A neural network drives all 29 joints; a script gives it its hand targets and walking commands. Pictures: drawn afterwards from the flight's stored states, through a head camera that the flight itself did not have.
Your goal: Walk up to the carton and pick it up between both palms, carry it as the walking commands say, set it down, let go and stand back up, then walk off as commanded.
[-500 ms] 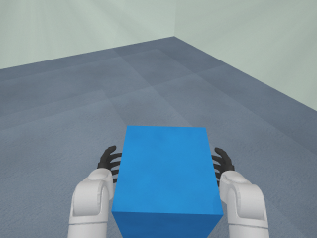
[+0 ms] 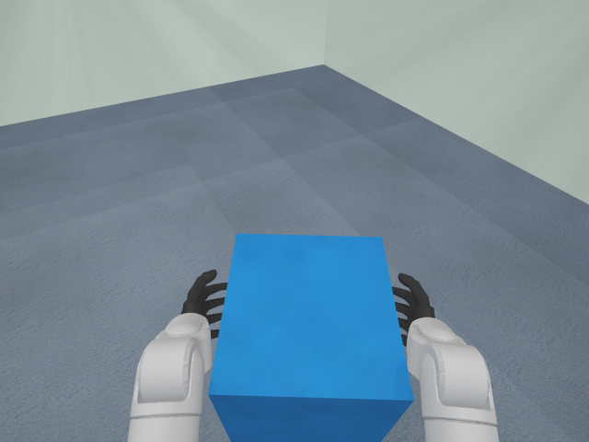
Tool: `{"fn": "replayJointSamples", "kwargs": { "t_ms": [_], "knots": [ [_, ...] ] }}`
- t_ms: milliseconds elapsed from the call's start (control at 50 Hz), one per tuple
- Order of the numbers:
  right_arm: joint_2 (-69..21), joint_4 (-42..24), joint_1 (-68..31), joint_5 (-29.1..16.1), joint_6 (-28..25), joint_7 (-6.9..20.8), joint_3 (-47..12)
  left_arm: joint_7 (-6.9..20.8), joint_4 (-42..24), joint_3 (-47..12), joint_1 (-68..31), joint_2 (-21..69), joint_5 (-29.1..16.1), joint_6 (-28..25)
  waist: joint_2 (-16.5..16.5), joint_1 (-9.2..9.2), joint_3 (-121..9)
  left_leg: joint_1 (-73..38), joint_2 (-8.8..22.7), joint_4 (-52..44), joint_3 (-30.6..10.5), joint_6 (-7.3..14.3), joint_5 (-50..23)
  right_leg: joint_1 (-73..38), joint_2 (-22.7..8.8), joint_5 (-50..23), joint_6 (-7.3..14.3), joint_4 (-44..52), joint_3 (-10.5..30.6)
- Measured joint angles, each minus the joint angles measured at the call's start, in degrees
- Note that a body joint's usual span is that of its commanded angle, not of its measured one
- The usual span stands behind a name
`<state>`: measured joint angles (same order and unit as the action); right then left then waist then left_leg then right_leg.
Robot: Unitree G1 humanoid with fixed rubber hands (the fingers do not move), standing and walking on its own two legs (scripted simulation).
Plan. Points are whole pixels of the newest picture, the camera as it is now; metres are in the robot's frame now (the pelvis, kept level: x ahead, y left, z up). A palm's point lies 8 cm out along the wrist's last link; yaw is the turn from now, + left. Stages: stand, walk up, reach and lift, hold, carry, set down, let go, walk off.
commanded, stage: carry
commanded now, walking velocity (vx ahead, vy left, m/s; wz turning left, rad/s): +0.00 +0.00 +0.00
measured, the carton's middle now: (305, 348) +0.29 +0.00 +0.01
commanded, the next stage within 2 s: none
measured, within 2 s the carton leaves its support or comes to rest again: neither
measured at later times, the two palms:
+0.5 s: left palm (193, 326) +0.28 +0.15 +0.07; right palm (416, 330) +0.28 -0.14 +0.07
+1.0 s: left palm (192, 327) +0.28 +0.15 +0.07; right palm (415, 331) +0.28 -0.14 +0.07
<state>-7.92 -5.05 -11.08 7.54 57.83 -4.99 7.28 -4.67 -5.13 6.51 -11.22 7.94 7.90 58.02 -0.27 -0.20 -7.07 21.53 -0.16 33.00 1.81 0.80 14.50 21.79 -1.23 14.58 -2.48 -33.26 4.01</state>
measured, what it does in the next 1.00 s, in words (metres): stands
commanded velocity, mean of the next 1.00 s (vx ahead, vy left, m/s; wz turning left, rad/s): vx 0.00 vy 0.00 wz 0.00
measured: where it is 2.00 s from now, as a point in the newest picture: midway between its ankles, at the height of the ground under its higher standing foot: outside the picture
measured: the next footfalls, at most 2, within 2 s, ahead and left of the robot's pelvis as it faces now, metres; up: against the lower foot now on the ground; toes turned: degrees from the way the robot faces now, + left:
none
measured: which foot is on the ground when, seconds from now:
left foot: down 0.00-1.00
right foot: down 0.00-1.00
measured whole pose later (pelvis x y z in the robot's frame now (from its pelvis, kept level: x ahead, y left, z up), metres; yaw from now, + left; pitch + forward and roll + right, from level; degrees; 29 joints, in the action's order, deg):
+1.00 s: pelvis +0.00 +0.00 +0.00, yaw +0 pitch +3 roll +0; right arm -7.9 -4.2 -11.0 7.4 55.6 -5.1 7.3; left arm -4.6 -4.3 6.6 -11.0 7.9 7.9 55.7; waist -0.2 -0.3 -6.1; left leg 21.2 -0.4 32.7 2.1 1.2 14.1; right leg 21.4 -1.5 14.0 -2.9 -32.6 4.2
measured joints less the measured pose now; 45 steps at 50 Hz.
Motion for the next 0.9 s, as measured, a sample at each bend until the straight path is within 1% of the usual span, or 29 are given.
{"fn": "replayJointSamples", "kwargs": {
  "t_ms": [900],
  "knots": [
    [0.0,0.8,0.1,-0.2,-2.1,-0.1,0.0,0.1,0.8,0.1,0.2,0.0,0.0,-2.2,0.0,-0.06,0.9,-0.3,-0.2,-0.3,0.2,0.4,-0.3,-0.4,-0.3,-0.5,-0.4,0.6,0.1]
  ]
}}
